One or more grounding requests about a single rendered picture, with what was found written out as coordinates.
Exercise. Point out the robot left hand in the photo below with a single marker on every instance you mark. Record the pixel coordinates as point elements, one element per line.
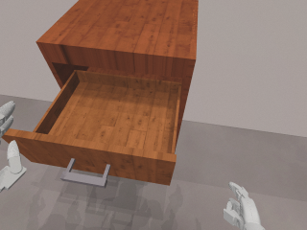
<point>10,174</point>

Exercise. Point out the drawer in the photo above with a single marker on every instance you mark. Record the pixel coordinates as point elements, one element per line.
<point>101,119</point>

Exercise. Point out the robot right hand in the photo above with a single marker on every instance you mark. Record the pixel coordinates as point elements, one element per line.
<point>241,213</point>

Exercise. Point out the cabinet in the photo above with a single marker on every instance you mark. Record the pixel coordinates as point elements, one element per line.
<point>148,39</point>

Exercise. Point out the handle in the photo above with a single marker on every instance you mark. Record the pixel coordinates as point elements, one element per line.
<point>84,179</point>

